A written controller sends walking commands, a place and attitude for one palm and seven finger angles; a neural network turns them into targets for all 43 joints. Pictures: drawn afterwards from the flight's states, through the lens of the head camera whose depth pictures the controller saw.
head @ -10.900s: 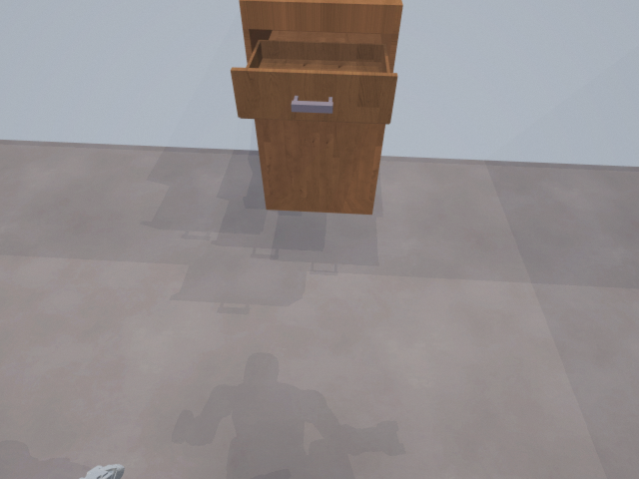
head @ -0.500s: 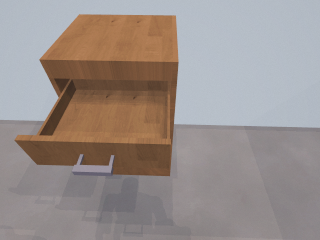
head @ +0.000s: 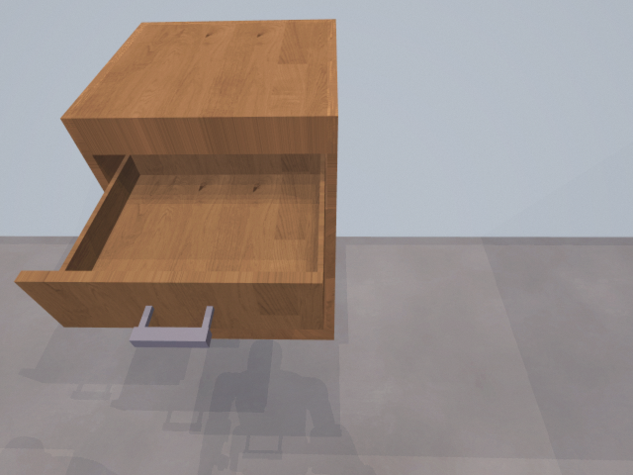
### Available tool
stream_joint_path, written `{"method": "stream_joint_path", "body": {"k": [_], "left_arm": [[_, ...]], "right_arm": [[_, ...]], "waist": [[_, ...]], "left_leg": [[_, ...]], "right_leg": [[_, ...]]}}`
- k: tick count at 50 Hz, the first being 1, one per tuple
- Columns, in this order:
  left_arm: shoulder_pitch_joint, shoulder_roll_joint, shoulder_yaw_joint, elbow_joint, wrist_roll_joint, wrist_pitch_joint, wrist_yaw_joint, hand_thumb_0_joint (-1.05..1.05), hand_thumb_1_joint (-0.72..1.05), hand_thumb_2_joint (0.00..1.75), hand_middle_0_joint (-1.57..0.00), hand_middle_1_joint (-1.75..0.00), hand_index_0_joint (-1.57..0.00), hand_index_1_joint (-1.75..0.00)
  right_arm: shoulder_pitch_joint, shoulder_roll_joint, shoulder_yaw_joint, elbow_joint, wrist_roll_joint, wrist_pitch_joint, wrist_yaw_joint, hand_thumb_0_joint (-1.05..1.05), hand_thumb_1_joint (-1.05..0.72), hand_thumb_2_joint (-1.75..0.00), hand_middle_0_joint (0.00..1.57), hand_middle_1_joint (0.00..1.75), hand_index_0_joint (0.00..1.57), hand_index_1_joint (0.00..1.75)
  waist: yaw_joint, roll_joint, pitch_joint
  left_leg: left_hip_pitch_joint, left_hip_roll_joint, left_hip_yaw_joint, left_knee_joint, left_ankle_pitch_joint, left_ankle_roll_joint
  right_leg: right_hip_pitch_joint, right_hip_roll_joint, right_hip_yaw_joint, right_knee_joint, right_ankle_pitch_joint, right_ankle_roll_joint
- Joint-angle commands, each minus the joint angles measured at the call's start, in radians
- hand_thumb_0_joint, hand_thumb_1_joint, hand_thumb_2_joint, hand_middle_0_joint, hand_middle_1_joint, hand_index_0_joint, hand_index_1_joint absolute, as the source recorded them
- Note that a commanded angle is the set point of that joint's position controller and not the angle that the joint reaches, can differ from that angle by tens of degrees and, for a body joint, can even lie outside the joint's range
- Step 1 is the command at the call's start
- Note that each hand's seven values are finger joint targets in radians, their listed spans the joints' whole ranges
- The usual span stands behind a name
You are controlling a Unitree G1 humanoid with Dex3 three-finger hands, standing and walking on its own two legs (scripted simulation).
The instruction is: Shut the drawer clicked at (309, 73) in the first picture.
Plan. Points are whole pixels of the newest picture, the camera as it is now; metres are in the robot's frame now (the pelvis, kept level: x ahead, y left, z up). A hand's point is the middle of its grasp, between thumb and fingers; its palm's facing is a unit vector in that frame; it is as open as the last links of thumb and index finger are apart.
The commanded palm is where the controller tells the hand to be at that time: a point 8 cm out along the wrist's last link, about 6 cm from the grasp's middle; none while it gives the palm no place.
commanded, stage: come to a stop and stand still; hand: left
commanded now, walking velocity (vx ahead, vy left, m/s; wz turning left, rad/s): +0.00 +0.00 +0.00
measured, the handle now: (175, 324) +0.33 +0.24 -0.05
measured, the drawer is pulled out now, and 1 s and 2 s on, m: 0.30 0.30 0.30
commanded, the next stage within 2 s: look again from close up in 0.24 s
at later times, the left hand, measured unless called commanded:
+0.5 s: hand out of the picture +0.01 +0.17 -0.17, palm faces +0.03 -0.98 -0.21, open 7.3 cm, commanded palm none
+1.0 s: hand out of the picture +0.02 +0.18 -0.16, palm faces +0.13 -0.97 -0.22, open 7.2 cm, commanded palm +0.09 +0.21 -0.06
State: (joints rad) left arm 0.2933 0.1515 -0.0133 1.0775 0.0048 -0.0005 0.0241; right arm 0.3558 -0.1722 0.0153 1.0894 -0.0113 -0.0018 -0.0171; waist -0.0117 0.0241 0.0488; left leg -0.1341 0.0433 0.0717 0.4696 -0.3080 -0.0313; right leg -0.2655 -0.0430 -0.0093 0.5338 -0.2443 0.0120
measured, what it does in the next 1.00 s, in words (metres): stands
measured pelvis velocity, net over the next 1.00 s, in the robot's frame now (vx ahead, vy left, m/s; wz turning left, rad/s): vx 0.00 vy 0.00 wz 0.00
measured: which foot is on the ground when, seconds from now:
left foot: down 0.00-1.00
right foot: down 0.00-1.00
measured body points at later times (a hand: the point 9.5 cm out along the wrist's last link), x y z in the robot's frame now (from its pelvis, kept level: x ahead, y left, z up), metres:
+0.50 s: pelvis +0.01 +0.00 +0.00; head +0.01 -0.01 +0.45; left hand +0.01 +0.22 -0.15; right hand +0.00 -0.21 -0.16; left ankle -0.04 +0.14 -0.74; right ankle +0.03 -0.13 -0.74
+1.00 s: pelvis +0.00 +0.00 +0.00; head +0.02 -0.01 +0.45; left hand +0.01 +0.23 -0.14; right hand -0.01 -0.22 -0.16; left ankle -0.04 +0.14 -0.74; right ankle +0.03 -0.13 -0.74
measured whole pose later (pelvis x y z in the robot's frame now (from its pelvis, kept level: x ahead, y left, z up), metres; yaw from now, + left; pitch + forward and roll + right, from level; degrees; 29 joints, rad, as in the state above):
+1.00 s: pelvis +0.00 +0.00 +0.00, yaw +0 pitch -2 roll +0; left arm 0.40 0.15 0.01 0.80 -0.06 0.07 0.06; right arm 0.35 -0.14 0.02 1.05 0.01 -0.06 -0.04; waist 0.00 0.01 0.05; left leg -0.13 0.06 0.06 0.47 -0.31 -0.04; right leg -0.24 -0.03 -0.02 0.50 -0.23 0.01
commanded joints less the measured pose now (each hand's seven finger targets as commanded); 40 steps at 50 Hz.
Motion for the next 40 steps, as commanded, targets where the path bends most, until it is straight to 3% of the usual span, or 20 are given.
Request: {"method": "stream_joint_path", "body": {"k": [1, 16, 23, 31, 34, 40], "left_arm": [[0.031, 0.123, 0.025, -0.024, 0.004, -0.020, 0.012, 0.00, 0.90, 0.90, -0.20, -0.30, -0.20, -0.30], [0.027, 0.107, 0.026, -0.001, 0.006, -0.019, 0.013, 0.00, 0.90, 0.90, -0.20, -0.30, -0.20, -0.30], [0.033, 0.106, 0.027, 0.003, 0.007, -0.021, 0.013, 0.00, 0.90, 0.90, -0.20, -0.30, -0.20, -0.30], [0.046, 0.093, 0.028, 0.005, 0.007, -0.020, 0.013, 0.00, 0.90, 0.90, -0.20, -0.30, -0.20, -0.30], [0.050, 0.093, 0.029, 0.009, 0.008, -0.021, 0.013, 0.00, 0.90, 0.90, -0.20, -0.30, -0.20, -0.30], [0.057, 0.087, 0.028, 0.015, 0.007, -0.019, 0.012, 0.00, 0.90, 0.90, -0.20, -0.30, -0.20, -0.30]], "right_arm": [[0.049, -0.074, -0.011, -0.013, 0.004, -0.024, -0.007, 0.00, -0.90, -0.90, 0.20, 0.30, 0.20, 0.30], [0.038, -0.055, -0.012, 0.012, 0.003, -0.021, -0.011, 0.00, -0.90, -0.90, 0.20, 0.30, 0.20, 0.30], [0.033, -0.054, -0.013, 0.013, 0.003, -0.023, -0.012, 0.00, -0.90, -0.90, 0.20, 0.30, 0.20, 0.30], [0.034, -0.051, -0.012, 0.018, 0.003, -0.027, -0.014, 0.00, -0.90, -0.90, 0.20, 0.30, 0.20, 0.30], [0.044, -0.047, -0.011, 0.022, 0.004, -0.028, -0.014, 0.00, -0.90, -0.90, 0.20, 0.30, 0.20, 0.30], [0.050, -0.037, -0.012, 0.028, 0.004, -0.027, -0.016, 0.00, -0.90, -0.90, 0.20, 0.30, 0.20, 0.30]], "waist": [[0.007, -0.031, 0.020], [0.008, -0.011, 0.054], [0.007, -0.032, 0.038], [0.013, -0.003, 0.036], [0.011, -0.026, 0.022], [0.012, -0.020, 0.042]], "left_leg": [[-0.065, 0.056, -0.047, -0.101, 0.154, 0.043], [-0.052, 0.056, -0.048, -0.126, 0.139, 0.040], [-0.036, 0.059, -0.047, -0.129, 0.152, 0.041], [-0.037, 0.061, -0.053, -0.138, 0.166, 0.044], [-0.033, 0.060, -0.051, -0.135, 0.170, 0.043], [-0.034, 0.062, -0.051, -0.145, 0.151, 0.045]], "right_leg": [[0.055, -0.064, 0.057, -0.094, 0.178, -0.048], [0.046, -0.057, 0.056, -0.131, 0.150, -0.045], [0.054, -0.057, 0.054, -0.132, 0.164, -0.043], [0.058, -0.053, 0.048, -0.128, 0.157, -0.042], [0.069, -0.057, 0.046, -0.127, 0.172, -0.043], [0.056, -0.050, 0.047, -0.136, 0.141, -0.043]]}}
